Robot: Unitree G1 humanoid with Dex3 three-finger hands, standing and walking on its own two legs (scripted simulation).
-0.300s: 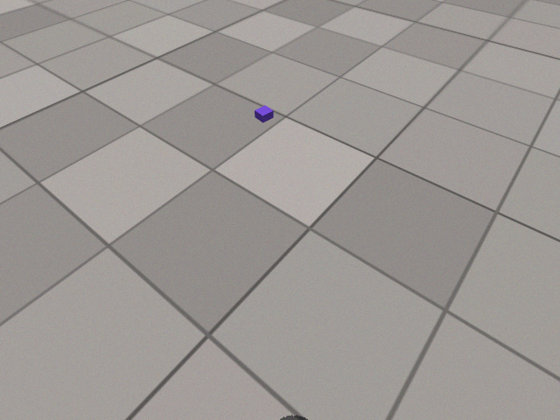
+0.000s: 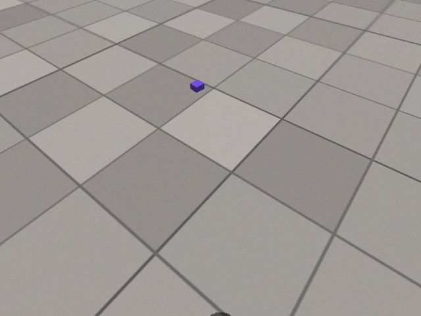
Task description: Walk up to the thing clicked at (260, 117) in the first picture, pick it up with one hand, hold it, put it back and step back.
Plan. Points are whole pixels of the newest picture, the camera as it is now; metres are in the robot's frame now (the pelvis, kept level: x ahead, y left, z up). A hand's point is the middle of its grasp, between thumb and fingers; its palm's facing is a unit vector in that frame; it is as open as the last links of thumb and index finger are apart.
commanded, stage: stand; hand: left
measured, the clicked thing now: (197, 86) +1.94 +0.15 -0.76
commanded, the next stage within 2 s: walk up in 0.82 s
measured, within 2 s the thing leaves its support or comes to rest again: neither
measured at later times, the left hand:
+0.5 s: hand out of the picture +0.08 +0.25 -0.16, palm faces -0.02 -0.94 -0.34, open 7.4 cm
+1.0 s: hand out of the picture +0.09 +0.27 -0.15, palm faces -0.01 -0.93 -0.37, open 7.4 cm
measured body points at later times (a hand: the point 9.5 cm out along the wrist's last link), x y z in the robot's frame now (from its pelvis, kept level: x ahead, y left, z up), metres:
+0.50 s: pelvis +0.00 +0.00 +0.00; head +0.01 +0.00 +0.45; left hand +0.08 +0.30 -0.13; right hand +0.08 -0.30 -0.13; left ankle +0.00 +0.13 -0.75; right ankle +0.00 -0.11 -0.75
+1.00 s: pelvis +0.03 -0.01 -0.02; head +0.02 -0.01 +0.43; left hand +0.09 +0.32 -0.13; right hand +0.09 -0.33 -0.14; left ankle +0.00 +0.13 -0.75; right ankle +0.00 -0.11 -0.75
